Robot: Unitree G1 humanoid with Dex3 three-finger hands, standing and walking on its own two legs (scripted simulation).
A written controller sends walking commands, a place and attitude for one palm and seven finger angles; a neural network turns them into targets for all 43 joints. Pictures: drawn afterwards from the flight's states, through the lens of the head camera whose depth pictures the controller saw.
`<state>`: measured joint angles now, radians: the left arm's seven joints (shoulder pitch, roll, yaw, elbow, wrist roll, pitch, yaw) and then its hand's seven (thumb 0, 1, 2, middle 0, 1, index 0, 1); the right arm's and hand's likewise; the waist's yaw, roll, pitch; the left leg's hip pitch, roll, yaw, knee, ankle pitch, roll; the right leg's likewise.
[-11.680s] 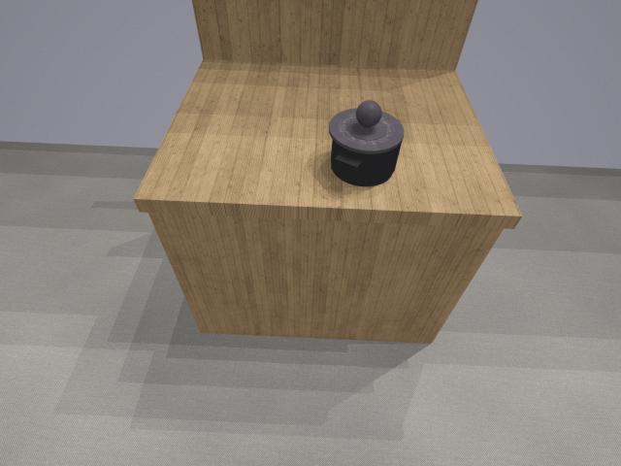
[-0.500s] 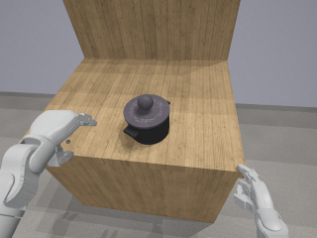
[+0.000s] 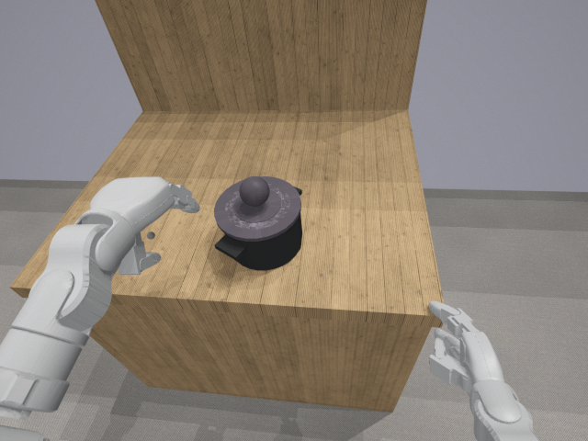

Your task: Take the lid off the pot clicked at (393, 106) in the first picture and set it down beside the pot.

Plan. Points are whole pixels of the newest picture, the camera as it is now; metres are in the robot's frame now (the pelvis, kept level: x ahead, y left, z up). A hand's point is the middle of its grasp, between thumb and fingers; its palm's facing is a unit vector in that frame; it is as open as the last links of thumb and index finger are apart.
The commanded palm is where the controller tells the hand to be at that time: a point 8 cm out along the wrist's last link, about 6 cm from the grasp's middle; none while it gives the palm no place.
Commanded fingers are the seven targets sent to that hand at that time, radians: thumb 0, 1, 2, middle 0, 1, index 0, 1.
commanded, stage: move the open hand above the knob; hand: left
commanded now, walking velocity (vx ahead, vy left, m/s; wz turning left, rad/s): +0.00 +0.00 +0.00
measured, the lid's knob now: (254, 191) +0.51 +0.11 +0.05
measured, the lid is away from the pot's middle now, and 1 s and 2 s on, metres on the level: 0.01 0.01 0.01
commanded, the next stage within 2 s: lower the open fingers around the knob in 1.86 s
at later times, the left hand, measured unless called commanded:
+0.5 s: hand (188, 208) +0.39 +0.18 +0.13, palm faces -0.24 -0.03 -0.97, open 10.4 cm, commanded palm +0.39 +0.18 +0.20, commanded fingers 0.00 -0.33 1.43 -0.81 -0.08 -0.81 -0.08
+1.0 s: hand (231, 176) +0.45 +0.13 +0.13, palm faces -0.28 -0.02 -0.96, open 10.4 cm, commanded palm +0.46 +0.13 +0.20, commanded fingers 0.00 -0.33 1.43 -0.81 -0.08 -0.81 -0.08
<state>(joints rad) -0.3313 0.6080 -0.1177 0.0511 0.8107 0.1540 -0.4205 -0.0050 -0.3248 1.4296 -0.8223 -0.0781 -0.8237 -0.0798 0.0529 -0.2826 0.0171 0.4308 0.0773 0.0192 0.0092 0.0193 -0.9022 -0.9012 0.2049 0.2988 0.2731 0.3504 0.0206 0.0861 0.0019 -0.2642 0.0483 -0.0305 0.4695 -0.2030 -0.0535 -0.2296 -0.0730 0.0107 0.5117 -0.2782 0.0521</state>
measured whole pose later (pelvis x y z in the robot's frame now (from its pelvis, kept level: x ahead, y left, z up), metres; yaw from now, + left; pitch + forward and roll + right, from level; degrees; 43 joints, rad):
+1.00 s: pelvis +0.01 +0.00 +0.00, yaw -1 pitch +4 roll +1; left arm -0.88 0.40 -0.31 0.65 0.89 0.22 -0.36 0.00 -0.32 1.43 -0.82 -0.08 -0.82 -0.08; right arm 0.04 -0.25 0.03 0.41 0.10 0.03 0.03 0.02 -0.90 -0.90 0.20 0.30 0.35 0.39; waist -0.04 0.06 -0.04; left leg -0.34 0.04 -0.01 0.50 -0.23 -0.05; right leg -0.33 -0.08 0.04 0.57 -0.31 0.06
